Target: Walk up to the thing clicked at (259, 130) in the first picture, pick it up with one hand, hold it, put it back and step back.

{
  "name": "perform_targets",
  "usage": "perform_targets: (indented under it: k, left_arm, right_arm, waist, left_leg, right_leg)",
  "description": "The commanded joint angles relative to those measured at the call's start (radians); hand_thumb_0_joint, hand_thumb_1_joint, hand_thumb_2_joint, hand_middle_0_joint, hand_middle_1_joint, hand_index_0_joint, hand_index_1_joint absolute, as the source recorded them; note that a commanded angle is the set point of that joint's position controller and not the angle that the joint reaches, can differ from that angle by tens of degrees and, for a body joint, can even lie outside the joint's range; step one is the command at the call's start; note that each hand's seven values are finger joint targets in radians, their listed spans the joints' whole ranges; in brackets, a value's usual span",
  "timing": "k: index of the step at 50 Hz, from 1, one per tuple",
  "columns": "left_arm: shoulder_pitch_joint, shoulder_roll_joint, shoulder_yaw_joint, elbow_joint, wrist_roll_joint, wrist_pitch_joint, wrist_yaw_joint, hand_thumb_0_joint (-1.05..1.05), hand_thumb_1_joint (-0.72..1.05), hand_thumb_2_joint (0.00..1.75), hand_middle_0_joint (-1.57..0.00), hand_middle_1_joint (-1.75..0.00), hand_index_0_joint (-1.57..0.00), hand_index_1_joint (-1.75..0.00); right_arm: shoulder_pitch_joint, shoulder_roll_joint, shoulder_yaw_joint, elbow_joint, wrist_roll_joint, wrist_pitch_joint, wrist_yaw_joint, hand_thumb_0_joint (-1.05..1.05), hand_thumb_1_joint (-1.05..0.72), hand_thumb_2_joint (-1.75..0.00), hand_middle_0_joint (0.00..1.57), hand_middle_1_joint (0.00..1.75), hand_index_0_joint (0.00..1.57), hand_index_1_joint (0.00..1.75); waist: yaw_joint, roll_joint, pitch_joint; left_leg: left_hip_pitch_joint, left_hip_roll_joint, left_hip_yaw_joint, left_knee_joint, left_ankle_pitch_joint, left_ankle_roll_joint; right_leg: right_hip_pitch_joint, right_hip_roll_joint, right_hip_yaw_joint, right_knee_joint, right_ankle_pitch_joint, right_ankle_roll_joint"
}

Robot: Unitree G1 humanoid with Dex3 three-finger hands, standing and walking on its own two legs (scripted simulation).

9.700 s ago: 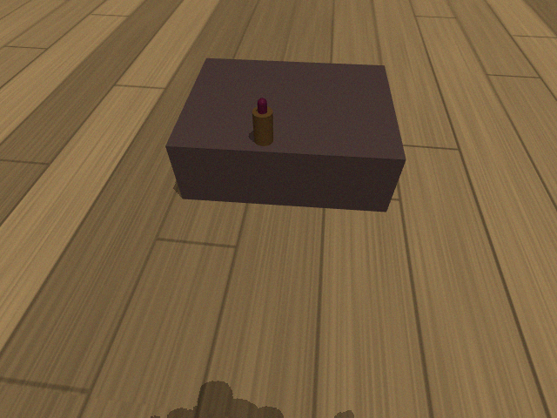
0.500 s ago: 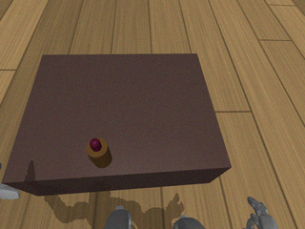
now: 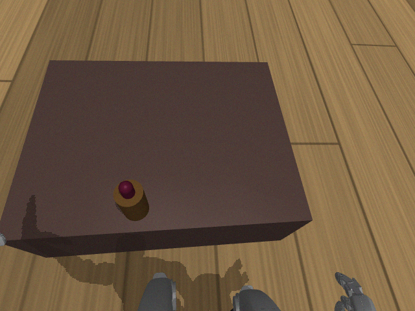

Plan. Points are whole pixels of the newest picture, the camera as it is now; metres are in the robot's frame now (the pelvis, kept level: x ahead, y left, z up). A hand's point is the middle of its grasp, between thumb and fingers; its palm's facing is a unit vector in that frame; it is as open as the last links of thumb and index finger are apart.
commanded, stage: go down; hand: left
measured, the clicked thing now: (131, 198) +0.42 +0.21 -0.28
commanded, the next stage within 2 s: approach in 1.74 s
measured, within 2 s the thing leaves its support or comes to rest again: neither
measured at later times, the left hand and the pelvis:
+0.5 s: hand out of the picture +0.32 +0.40 +0.00, palm faces +0.23 -0.96 -0.14, open 17.5 cm; pelvis +0.00 +0.00 -0.01, yaw +0 degrees
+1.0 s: hand out of the picture +0.34 +0.41 +0.00, palm faces +0.23 -0.96 -0.12, open 17.3 cm; pelvis +0.00 +0.01 -0.01, yaw +0 degrees
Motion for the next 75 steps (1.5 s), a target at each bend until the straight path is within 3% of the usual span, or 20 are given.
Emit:
perform_targets:
  k: [1, 4, 12, 19, 21, 22, 23, 28, 39, 40, 43, 44, 48, 55, 56, 61, 65, 66, 70, 75]
  left_arm:
    - [-0.228, 0.413, 0.074, -0.165, -0.022, -0.069, 0.0, 0.0, -0.6, 0.03, -0.08, -0.02, -0.05, -0.04]
    - [-0.24, 0.418, 0.073, -0.144, -0.024, -0.076, -0.006, 0.0, -0.59, 0.04, -0.08, -0.02, -0.05, -0.05]
    - [-0.244, 0.453, 0.101, -0.125, -0.025, -0.085, -0.011, 0.0, -0.59, 0.04, -0.08, -0.03, -0.05, -0.05]
    - [-0.271, 0.435, 0.075, -0.103, -0.031, -0.098, -0.026, 0.0, -0.55, 0.05, -0.09, -0.03, -0.05, -0.06]
    - [-0.292, 0.48, 0.101, -0.123, -0.027, -0.106, -0.019, 0.0, -0.54, 0.04, -0.09, -0.03, -0.05, -0.05]
    - [-0.295, 0.445, 0.078, -0.099, -0.029, -0.107, -0.023, 0.0, -0.54, 0.05, -0.09, -0.03, -0.05, -0.06]
    - [-0.301, 0.486, 0.109, -0.134, -0.03, -0.114, -0.019, 0.0, -0.52, 0.06, -0.09, -0.03, -0.05, -0.06]
    - [-0.308, 0.502, 0.121, -0.126, -0.036, -0.118, -0.028, 0.0, -0.53, 0.05, -0.08, -0.03, -0.05, -0.06]
    - [-0.327, 0.461, 0.095, -0.105, -0.041, -0.121, -0.04, 0.0, -0.54, 0.05, -0.09, -0.03, -0.05, -0.07]
    - [-0.328, 0.496, 0.126, -0.12, -0.042, -0.123, -0.035, 0.0, -0.51, 0.06, -0.09, -0.03, -0.05, -0.07]
    - [-0.332, 0.497, 0.125, -0.107, -0.04, -0.125, -0.039, 0.0, -0.52, 0.06, -0.09, -0.04, -0.05, -0.07]
    - [-0.313, 0.466, 0.101, -0.071, -0.042, -0.122, -0.045, 0.0, -0.52, 0.06, -0.09, -0.04, -0.05, -0.07]
    - [-0.347, 0.507, 0.132, -0.103, -0.042, -0.138, -0.042, 0.0, -0.51, 0.07, -0.08, -0.04, -0.05, -0.07]
    - [-0.364, 0.474, 0.102, -0.08, -0.047, -0.145, -0.057, 0.0, -0.52, 0.08, -0.09, -0.05, -0.05, -0.08]
    - [-0.39, 0.53, 0.144, -0.129, -0.046, -0.152, -0.052, 0.0, -0.52, 0.07, -0.09, -0.05, -0.05, -0.07]
    - [-0.348, 0.486, 0.12, -0.081, -0.049, -0.134, -0.053, 0.0, -0.51, 0.08, -0.09, -0.05, -0.05, -0.08]
    - [-0.333, 0.52, 0.146, -0.104, -0.053, -0.134, -0.048, 0.0, -0.52, 0.07, -0.09, -0.05, -0.05, -0.08]
    - [-0.336, 0.474, 0.117, -0.084, -0.058, -0.133, -0.054, 0.0, -0.52, 0.08, -0.09, -0.05, -0.05, -0.08]
    - [-0.342, 0.514, 0.154, -0.113, -0.061, -0.152, -0.049, 0.0, -0.51, 0.07, -0.08, -0.05, -0.05, -0.07]
    - [-0.361, 0.502, 0.145, -0.134, -0.074, -0.165, -0.058, 0.0, -0.49, 0.07, -0.08, -0.05, -0.05, -0.07]
  right_arm:
    - [0.082, -0.2, -0.073, -0.082, -0.001, -0.021, -0.019, 0.0, -0.91, -0.9, 0.2, 0.3, 0.2, 0.3]
    - [0.081, -0.199, -0.068, -0.079, -0.001, -0.017, -0.021, 0.0, -0.91, -0.9, 0.2, 0.3, 0.2, 0.3]
    - [0.084, -0.204, -0.062, -0.089, -0.004, -0.009, -0.019, 0.0, -0.92, -0.91, 0.2, 0.3, 0.2, 0.3]
    - [0.106, -0.201, -0.061, -0.061, -0.006, -0.005, -0.013, 0.0, -0.91, -0.9, 0.2, 0.3, 0.2, 0.3]
    - [0.09, -0.209, -0.061, -0.084, -0.005, -0.003, -0.015, 0.0, -0.91, -0.9, 0.2, 0.3, 0.2, 0.3]
    - [0.104, -0.205, -0.061, -0.067, -0.005, -0.001, -0.015, 0.0, -0.91, -0.9, 0.2, 0.3, 0.2, 0.3]
    - [0.089, -0.21, -0.06, -0.087, -0.006, -0.001, -0.015, 0.0, -0.9, -0.9, 0.2, 0.3, 0.2, 0.3]
    - [0.087, -0.212, -0.056, -0.089, -0.006, 0.001, -0.015, 0.0, -0.91, -0.9, 0.2, 0.3, 0.2, 0.3]
    - [0.11, -0.207, -0.055, -0.072, -0.009, 0.005, -0.012, 0.0, -0.91, -0.9, 0.2, 0.3, 0.2, 0.3]
    - [0.096, -0.215, -0.054, -0.092, -0.01, 0.003, -0.013, 0.0, -0.9, -0.9, 0.2, 0.3, 0.2, 0.3]
    - [0.105, -0.213, -0.051, -0.083, -0.013, 0.007, -0.011, 0.0, -0.91, -0.9, 0.2, 0.3, 0.2, 0.3]
    - [0.123, -0.205, -0.049, -0.056, -0.013, 0.009, -0.009, 0.0, -0.9, -0.9, 0.2, 0.3, 0.2, 0.3]
    - [0.099, -0.214, -0.05, -0.084, -0.013, 0.009, -0.009, 0.0, -0.9, -0.9, 0.2, 0.3, 0.2, 0.3]
    - [0.125, -0.211, -0.046, -0.05, -0.019, 0.016, -0.006, 0.0, -0.9, -0.9, 0.2, 0.3, 0.2, 0.3]
    - [0.101, -0.223, -0.05, -0.079, -0.018, 0.013, -0.007, 0.0, -0.9, -0.9, 0.2, 0.3, 0.2, 0.3]
    - [0.109, -0.213, -0.044, -0.075, -0.015, 0.019, -0.009, 0.0, -0.9, -0.9, 0.2, 0.3, 0.2, 0.3]
    - [0.101, -0.215, -0.043, -0.082, -0.012, 0.019, -0.009, 0.0, -0.9, -0.9, 0.2, 0.3, 0.2, 0.3]
    - [0.121, -0.207, -0.043, -0.059, -0.015, 0.024, -0.007, 0.0, -0.9, -0.9, 0.2, 0.3, 0.2, 0.3]
    - [0.094, -0.21, -0.043, -0.086, -0.011, 0.019, -0.007, 0.0, -0.9, -0.9, 0.2, 0.3, 0.2, 0.3]
    - [0.092, -0.211, -0.044, -0.08, -0.01, 0.015, -0.008, 0.0, -0.9, -0.9, 0.2, 0.3, 0.2, 0.3]
  waist:
    - [0.01, 0.205, -0.343]
    - [0.006, 0.199, -0.322]
    - [0.014, 0.186, -0.371]
    - [0.004, 0.215, -0.346]
    - [0.005, 0.219, -0.355]
    - [-0.007, 0.209, -0.359]
    - [0.006, 0.217, -0.355]
    - [0.007, 0.222, -0.375]
    - [-0.004, 0.231, -0.388]
    - [0.005, 0.227, -0.397]
    - [-0.001, 0.216, -0.4]
    - [-0.005, 0.221, -0.384]
    - [0.002, 0.225, -0.388]
    - [-0.01, 0.24, -0.411]
    - [0.002, 0.249, -0.431]
    - [-0.005, 0.211, -0.407]
    - [0.011, 0.228, -0.423]
    - [0.001, 0.224, -0.411]
    - [0.01, 0.203, -0.4]
    - [-0.003, 0.22, -0.396]
  left_leg:
    - [0.425, -0.022, -0.013, -0.129, 0.28, 0.017]
    - [0.386, -0.027, -0.007, -0.126, 0.223, 0.019]
    - [0.4, -0.025, -0.012, -0.109, 0.29, 0.023]
    - [0.377, -0.022, -0.018, -0.108, 0.246, 0.018]
    - [0.383, -0.024, -0.015, -0.108, 0.231, 0.018]
    - [0.388, -0.02, -0.02, -0.108, 0.231, 0.017]
    - [0.373, -0.024, -0.019, -0.109, 0.23, 0.017]
    - [0.373, -0.024, -0.019, -0.095, 0.242, 0.019]
    - [0.398, -0.017, -0.032, -0.087, 0.268, 0.015]
    - [0.404, -0.017, -0.035, -0.085, 0.288, 0.015]
    - [0.403, -0.018, -0.032, -0.068, 0.324, 0.019]
    - [0.39, -0.019, -0.031, -0.07, 0.301, 0.017]
    - [0.371, -0.019, -0.035, -0.078, 0.249, 0.016]
    - [0.402, -0.013, -0.047, -0.06, 0.301, 0.012]
    - [0.412, -0.012, -0.051, -0.063, 0.307, 0.01]
    - [0.371, -0.024, -0.032, -0.054, 0.278, 0.02]
    - [0.385, -0.019, -0.04, -0.057, 0.301, 0.016]
    - [0.378, -0.02, -0.036, -0.048, 0.312, 0.017]
    - [0.337, -0.025, -0.028, -0.046, 0.273, 0.022]
    - [0.348, -0.024, -0.031, -0.054, 0.233, 0.018]
  right_leg:
    - [-0.045, 0.03, -0.028, -0.112, 0.238, -0.057]
    - [-0.051, 0.032, -0.022, -0.121, 0.208, -0.056]
    - [-0.031, 0.028, -0.025, -0.111, 0.251, -0.055]
    - [-0.074, 0.034, -0.032, -0.095, 0.216, -0.059]
    - [-0.077, 0.031, -0.029, -0.099, 0.205, -0.06]
    - [-0.083, 0.035, -0.033, -0.093, 0.206, -0.06]
    - [-0.073, 0.032, -0.03, -0.093, 0.207, -0.061]
    - [-0.077, 0.03, -0.027, -0.09, 0.213, -0.058]
    - [-0.111, 0.034, -0.037, -0.073, 0.217, -0.059]
    - [-0.105, 0.033, -0.039, -0.07, 0.226, -0.058]
    - [-0.101, 0.033, -0.037, -0.073, 0.252, -0.055]
    - [-0.105, 0.035, -0.038, -0.068, 0.24, -0.057]
    - [-0.119, 0.033, -0.037, -0.06, 0.205, -0.06]
    - [-0.153, 0.035, -0.046, -0.042, 0.224, -0.06]
    - [-0.154, 0.035, -0.046, -0.037, 0.22, -0.06]
    - [-0.12, 0.032, -0.036, -0.058, 0.227, -0.056]
    - [-0.128, 0.035, -0.044, -0.045, 0.23, -0.058]
    - [-0.131, 0.034, -0.041, -0.05, 0.24, -0.057]
    - [-0.119, 0.03, -0.031, -0.051, 0.224, -0.056]
    - [-0.14, 0.031, -0.032, -0.048, 0.198, -0.058]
